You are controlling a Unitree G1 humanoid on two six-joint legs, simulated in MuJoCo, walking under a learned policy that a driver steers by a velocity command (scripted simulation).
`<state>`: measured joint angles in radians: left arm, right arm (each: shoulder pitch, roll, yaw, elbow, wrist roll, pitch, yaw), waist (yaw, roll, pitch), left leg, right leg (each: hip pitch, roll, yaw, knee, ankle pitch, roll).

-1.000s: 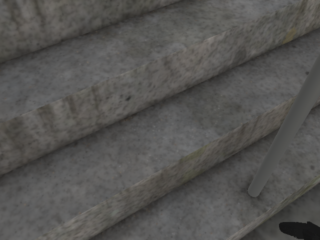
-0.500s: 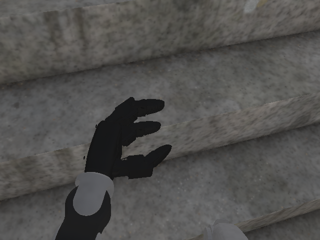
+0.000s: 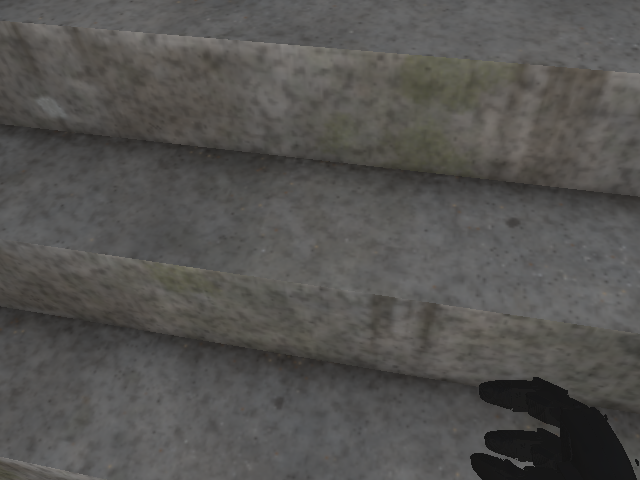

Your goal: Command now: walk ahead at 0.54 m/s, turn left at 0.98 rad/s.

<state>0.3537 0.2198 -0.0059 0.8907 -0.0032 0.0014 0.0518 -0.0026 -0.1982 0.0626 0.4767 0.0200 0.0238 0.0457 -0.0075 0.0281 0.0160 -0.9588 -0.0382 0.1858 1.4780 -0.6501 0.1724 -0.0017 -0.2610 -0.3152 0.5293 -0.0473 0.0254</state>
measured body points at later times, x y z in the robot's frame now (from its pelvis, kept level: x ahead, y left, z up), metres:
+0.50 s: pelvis +0.20 +0.00 +0.19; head +0.20 +0.05 +0.63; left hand +0.36 +0.18 +0.07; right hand +0.35 -0.24 +0.10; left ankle +0.12 +0.03 -0.56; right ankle +0.29 -0.12 -0.19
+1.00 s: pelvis +0.38 +0.05 +0.36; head +0.37 +0.05 +0.81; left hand +0.50 +0.24 +0.23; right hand +0.60 -0.16 +0.36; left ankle +0.48 +0.17 -0.06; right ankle +0.37 -0.08 -0.35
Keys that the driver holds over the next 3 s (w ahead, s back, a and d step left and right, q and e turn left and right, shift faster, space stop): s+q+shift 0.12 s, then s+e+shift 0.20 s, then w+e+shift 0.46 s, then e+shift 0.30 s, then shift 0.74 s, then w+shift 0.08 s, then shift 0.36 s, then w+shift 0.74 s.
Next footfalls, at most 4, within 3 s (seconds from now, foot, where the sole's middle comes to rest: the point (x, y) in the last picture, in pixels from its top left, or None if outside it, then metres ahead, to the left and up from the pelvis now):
0.72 right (413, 438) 0.41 -0.09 -0.39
1.06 left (195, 315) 0.51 0.20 -0.20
1.46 right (313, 436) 0.42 0.06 -0.39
1.72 left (140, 411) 0.47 0.32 -0.39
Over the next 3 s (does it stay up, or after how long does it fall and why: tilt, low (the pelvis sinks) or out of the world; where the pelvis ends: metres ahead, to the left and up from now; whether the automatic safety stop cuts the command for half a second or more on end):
stays up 0.64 0.23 0.55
